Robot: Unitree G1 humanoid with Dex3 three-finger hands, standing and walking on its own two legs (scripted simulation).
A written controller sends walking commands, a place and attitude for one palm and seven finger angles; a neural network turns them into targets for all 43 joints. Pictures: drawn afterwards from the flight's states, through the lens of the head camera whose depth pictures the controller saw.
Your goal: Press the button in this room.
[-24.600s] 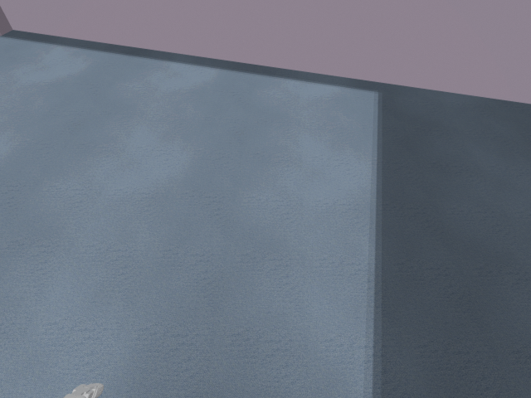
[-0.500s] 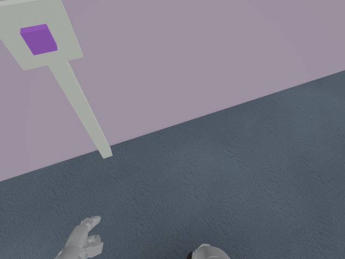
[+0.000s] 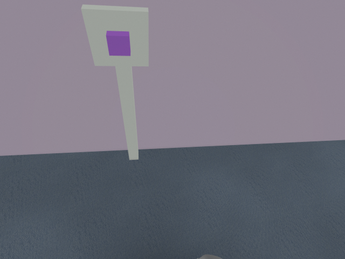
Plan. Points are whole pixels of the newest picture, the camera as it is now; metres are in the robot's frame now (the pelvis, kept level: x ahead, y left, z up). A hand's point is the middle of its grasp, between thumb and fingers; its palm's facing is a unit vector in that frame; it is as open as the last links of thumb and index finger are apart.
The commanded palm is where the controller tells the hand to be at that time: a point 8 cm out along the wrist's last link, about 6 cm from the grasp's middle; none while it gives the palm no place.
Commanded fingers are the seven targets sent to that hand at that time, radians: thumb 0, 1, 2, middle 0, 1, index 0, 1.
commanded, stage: turn to face it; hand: left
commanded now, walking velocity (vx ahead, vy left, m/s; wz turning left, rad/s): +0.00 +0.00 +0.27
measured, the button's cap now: (119, 43) +0.72 +0.23 +0.09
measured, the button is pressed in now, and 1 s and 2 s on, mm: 0 0 0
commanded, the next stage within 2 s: take the last steps up to it in 0.24 s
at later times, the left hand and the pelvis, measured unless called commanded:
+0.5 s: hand out of the picture +0.00 +0.12 -0.15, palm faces +0.16 -0.96 -0.24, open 7.3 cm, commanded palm none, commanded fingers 0.00 0.90 0.90 -0.20 -0.30 -0.20 -0.30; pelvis -0.02 -0.06 +0.01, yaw +8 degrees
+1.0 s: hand out of the picture -0.03 +0.15 -0.17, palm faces +0.22 -0.97 -0.14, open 7.4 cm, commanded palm none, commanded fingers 0.00 0.90 0.90 -0.20 -0.30 -0.20 -0.30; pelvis +0.07 +0.00 +0.01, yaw +10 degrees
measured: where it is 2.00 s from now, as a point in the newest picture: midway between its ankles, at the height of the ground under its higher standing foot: outside the picture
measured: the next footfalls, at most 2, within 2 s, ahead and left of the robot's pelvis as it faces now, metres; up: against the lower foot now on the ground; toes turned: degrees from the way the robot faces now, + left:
right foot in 0.36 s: +0.03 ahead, -0.16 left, +0.00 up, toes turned +2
left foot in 0.84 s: +0.06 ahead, +0.10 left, +0.00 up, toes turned +19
